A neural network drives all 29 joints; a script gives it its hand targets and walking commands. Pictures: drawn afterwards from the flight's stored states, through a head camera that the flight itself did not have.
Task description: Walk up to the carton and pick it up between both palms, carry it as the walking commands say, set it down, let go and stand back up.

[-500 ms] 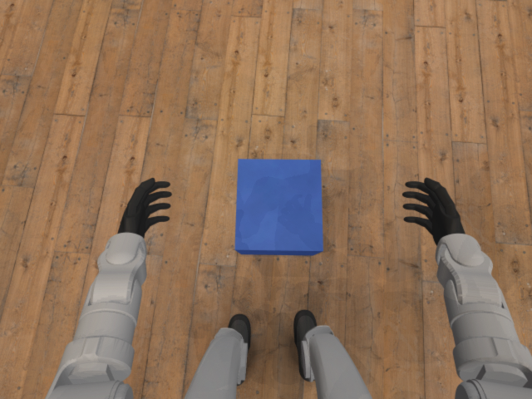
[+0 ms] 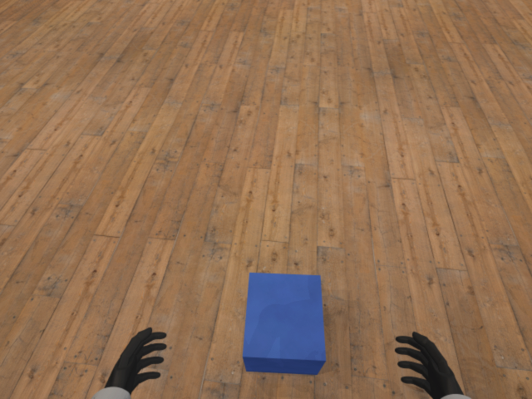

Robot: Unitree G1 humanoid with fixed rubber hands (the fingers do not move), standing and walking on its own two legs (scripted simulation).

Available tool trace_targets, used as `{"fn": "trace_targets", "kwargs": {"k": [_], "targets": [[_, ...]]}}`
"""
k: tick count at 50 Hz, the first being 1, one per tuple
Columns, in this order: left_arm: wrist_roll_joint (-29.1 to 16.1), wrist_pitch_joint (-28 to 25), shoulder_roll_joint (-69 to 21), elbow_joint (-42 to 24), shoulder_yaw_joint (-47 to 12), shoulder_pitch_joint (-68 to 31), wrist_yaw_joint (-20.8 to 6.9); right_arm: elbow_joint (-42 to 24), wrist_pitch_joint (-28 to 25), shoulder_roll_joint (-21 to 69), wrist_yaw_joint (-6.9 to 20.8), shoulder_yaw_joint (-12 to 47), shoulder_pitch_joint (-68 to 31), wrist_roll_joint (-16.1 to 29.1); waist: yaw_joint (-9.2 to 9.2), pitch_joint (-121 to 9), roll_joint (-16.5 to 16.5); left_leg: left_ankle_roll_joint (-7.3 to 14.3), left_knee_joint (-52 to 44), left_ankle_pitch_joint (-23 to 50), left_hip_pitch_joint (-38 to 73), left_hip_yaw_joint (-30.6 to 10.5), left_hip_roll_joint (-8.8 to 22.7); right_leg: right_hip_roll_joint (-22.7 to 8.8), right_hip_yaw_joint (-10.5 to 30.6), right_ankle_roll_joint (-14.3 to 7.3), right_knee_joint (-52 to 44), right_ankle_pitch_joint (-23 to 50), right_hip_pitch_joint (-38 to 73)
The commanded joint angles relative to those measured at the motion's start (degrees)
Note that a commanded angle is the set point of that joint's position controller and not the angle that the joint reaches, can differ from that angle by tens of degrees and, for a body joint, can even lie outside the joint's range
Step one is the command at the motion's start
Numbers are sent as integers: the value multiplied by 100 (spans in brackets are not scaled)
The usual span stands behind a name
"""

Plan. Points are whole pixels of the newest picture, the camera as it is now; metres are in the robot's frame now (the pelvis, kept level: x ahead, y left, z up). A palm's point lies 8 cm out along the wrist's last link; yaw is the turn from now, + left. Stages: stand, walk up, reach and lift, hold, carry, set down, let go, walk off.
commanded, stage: let go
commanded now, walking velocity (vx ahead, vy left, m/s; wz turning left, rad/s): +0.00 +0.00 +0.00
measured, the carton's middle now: (283, 323) +0.43 -0.03 -0.67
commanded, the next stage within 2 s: stand in 0.36 s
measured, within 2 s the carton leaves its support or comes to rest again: neither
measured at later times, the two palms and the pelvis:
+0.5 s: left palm out of the picture +0.14 +0.26 -0.08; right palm out of the picture +0.14 -0.27 -0.08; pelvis +0.00 -0.01 +0.00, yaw +0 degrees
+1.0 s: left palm out of the picture +0.13 +0.28 -0.09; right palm out of the picture +0.13 -0.30 -0.09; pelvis +0.01 -0.01 +0.00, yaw +0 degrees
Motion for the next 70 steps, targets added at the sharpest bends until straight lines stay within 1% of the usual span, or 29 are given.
{"fn": "trace_targets", "kwargs": {"k": [1, 6, 13, 18, 19, 20, 21, 22, 23, 26, 29, 32, 39, 49, 70], "targets": [[18, 117, 506, -643, 93, -327, -33, -628, 124, -541, 30, -107, -287, -29, -48, -222, 61, -207, -542, 993, 192, 56, 102, 29, -149, 63, -284, 948, 737], [133, 379, 462, -604, 97, -341, -59, -580, 395, -518, 53, -116, -299, -124, -44, 175, -2, -180, -611, 757, 291, 120, 103, 10, -194, 83, -310, 776, 871], [232, 551, 512, -643, 106, -332, -64, -671, 565, -563, 35, -126, -338, -156, -14, 196, -24, -137, -547, 965, 492, 116, 53, 41, -175, 69, -284, 923, 979], [163, 514, 588, -594, 101, -359, -11, -753, 706, -607, -63, -78, -361, -126, -3, 44, -43, -114, -415, 1107, 557, 90, 36, 77, -125, 96, -203, 1051, 958], [231, 250, 1294, 130, 323, -363, 266, 6, 367, -1207, -351, -230, -535, -209, 133, 86, -26, -285, -154, 753, -219, -38, 301, -312, 53, 190, -195, 719, 272], [253, 106, 1402, 251, 313, -264, 359, 87, 197, -1178, -449, -229, -386, -234, 56, -1, -80, -267, -152, 507, -43, -113, 343, -396, 224, 134, -262, 445, 130], [289, 16, 1334, 341, 279, -363, 376, 212, 82, -1171, -471, -198, -340, -264, -14, -19, -41, -249, -176, 222, -25, -170, 377, -420, 312, 109, -332, 81, -57], [308, -50, 1296, 409, 279, -431, 384, 332, -3, -1162, -474, -178, -368, -285, -20, -33, -9, -215, -218, 42, -64, -239, 410, -419, 341, 88, -375, -148, -102], [317, -92, 1247, 487, 270, -475, 397, 428, -67, -1140, -475, -165, -414, -283, -7, -92, 29, -189, -236, 11, -96, -287, 436, -401, 345, 68, -365, -167, -78], [305, -180, 1258, 775, 236, -474, 367, 684, -171, -1226, -444, -160, -486, -243, 18, -404, 22, -181, -172, 756, 31, -334, 496, -422, 340, 45, -241, 681, 175], [296, -233, 1360, 1009, 220, -443, 389, 927, -221, -1337, -470, -147, -456, -239, 11, -575, 16, -178, -118, 1302, 202, -358, 547, -467, 352, 37, -155, 1229, 294], [289, -271, 1467, 1229, 194, -445, 427, 1156, -252, -1446, -507, -124, -440, -237, 1, -629, -9, -165, -118, 1571, 299, -387, 592, -504, 371, 29, -136, 1483, 363], [257, -314, 1630, 1677, 131, -478, 473, 1569, -292, -1613, -542, -78, -445, -227, -9, -573, -4, -132, -210, 1876, 371, -430, 642, -570, 421, 10, -184, 1768, 501], [227, -340, 1696, 2127, 71, -591, 484, 1985, -343, -1708, -565, -26, -502, -204, -4, -494, 0, -108, -414, 1947, 418, -484, 688, -627, 452, -12, -336, 1826, 677], [184, -387, 1866, 2736, 0, -743, 433, 2649, -398, -1866, -550, 83, -578, -169, 3, -278, -11, -48, -810, 1257, 345, -610, 746, -711, 524, -53, -740, 1161, 663]]}}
